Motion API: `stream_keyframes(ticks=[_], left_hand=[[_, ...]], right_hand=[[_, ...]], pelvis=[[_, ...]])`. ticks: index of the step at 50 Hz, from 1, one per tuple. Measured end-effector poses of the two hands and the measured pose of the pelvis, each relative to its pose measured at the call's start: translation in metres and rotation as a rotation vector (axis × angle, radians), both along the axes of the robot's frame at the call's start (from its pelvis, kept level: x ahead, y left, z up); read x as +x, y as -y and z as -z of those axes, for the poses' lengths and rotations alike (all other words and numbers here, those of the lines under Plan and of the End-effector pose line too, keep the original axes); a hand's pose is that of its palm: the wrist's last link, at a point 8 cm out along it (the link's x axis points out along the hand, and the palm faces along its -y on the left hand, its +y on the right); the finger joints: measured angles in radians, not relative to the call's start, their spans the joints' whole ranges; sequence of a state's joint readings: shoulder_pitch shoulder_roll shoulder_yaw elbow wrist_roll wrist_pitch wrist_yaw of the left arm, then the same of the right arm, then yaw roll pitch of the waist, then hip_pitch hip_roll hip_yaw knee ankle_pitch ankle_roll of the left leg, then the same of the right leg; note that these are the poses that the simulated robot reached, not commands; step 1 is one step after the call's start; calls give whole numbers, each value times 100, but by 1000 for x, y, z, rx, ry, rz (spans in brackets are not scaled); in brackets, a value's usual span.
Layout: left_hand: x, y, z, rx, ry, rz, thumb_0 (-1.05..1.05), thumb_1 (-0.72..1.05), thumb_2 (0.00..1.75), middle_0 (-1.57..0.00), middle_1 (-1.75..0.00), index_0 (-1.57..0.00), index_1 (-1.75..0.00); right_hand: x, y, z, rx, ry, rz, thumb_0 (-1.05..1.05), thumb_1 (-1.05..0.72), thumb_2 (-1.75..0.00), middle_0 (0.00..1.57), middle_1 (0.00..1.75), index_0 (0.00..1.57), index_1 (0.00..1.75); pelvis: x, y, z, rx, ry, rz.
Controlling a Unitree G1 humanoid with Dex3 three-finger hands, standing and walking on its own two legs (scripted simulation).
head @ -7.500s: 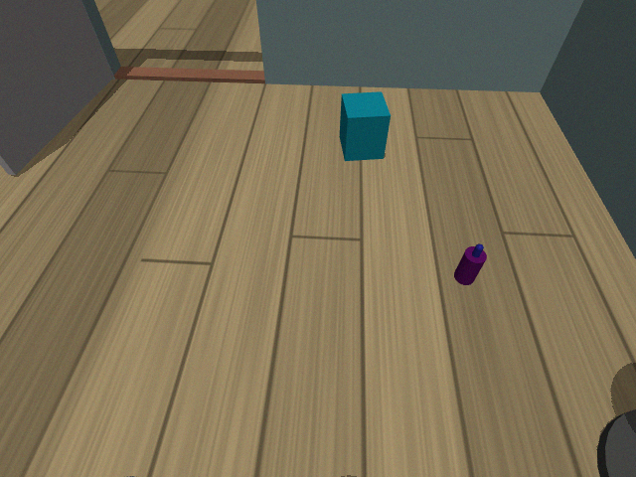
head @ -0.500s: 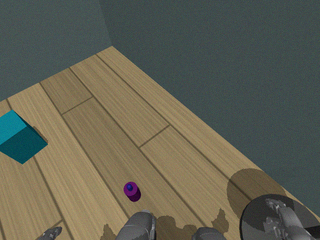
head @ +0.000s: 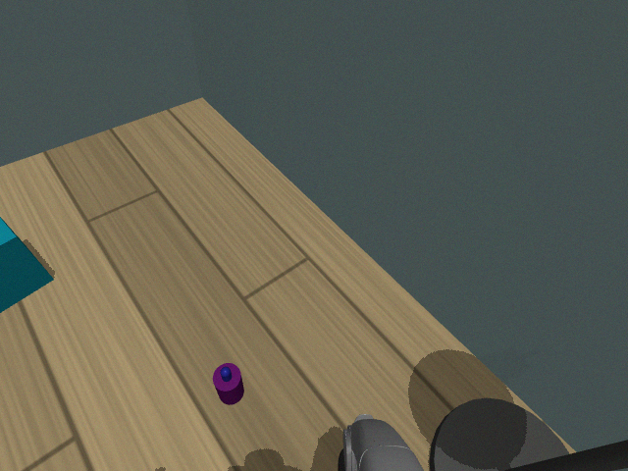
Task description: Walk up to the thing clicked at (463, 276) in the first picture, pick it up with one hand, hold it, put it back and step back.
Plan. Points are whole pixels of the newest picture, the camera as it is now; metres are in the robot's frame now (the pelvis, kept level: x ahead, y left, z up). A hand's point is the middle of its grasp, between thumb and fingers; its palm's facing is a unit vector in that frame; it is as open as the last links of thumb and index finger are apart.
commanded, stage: walk up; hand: left
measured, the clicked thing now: (228, 381) +0.40 +0.19 -0.66
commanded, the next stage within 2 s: none
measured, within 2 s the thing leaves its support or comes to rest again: neither
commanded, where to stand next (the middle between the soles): +0.08 +0.01 m, yaw -1 degrees
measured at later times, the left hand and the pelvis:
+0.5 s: hand out of the picture +0.03 +0.34 -0.14, palm faces +0.05 -0.84 -0.54, open 7.4 cm; pelvis -0.04 +0.02 -0.02, yaw +2 degrees
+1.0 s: hand out of the picture +0.12 +0.26 -0.16, palm faces -0.17 -0.94 -0.31, open 7.4 cm; pelvis +0.01 +0.01 +0.01, yaw -6 degrees
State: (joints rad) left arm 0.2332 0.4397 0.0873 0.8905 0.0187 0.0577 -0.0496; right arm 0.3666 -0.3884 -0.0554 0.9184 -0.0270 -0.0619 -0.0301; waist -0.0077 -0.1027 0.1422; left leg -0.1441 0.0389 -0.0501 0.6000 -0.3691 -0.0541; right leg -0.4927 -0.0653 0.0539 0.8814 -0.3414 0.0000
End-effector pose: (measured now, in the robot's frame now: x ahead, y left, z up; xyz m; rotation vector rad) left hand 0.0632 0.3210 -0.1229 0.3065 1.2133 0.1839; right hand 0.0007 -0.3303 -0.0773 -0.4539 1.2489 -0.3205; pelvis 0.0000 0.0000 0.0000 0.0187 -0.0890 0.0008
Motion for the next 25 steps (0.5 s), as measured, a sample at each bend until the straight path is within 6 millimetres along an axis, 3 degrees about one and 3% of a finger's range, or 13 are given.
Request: stream_keyframes(ticks=[6,12,17,21,25], left_hand=[[20,41,7,14,36,22,1,91,90,-20,-30,-21,-30],[24,60,-10,34,88,51,1,90,90,-20,-30,-21,-30],[12,33,-26,119,144,13,1,90,89,-21,-30,-21,-30],[-14,-8,-33,195,131,-20,1,90,89,-21,-30,-21,-30],[-40,-54,-27,235,84,-45,1,90,90,-20,-30,-21,-30]], right_hand=[[26,43,27,-4,7,8,1,-90,-90,21,31,20,30],[53,31,49,89,54,-29,1,-91,-90,20,30,20,30],[54,10,60,145,25,-89,0,-91,-90,20,30,20,30],[45,-7,61,162,9,-103,0,-91,-90,21,30,20,30],[24,-25,58,147,8,-78,0,-91,-90,21,30,20,30]], pelvis=[[-4,26,17,-32,-4,2],[-15,28,14,-20,-15,-14],[-22,19,15,-32,-26,-32],[-30,3,18,-31,-29,-39],[-38,-22,25,-17,-29,-38]])
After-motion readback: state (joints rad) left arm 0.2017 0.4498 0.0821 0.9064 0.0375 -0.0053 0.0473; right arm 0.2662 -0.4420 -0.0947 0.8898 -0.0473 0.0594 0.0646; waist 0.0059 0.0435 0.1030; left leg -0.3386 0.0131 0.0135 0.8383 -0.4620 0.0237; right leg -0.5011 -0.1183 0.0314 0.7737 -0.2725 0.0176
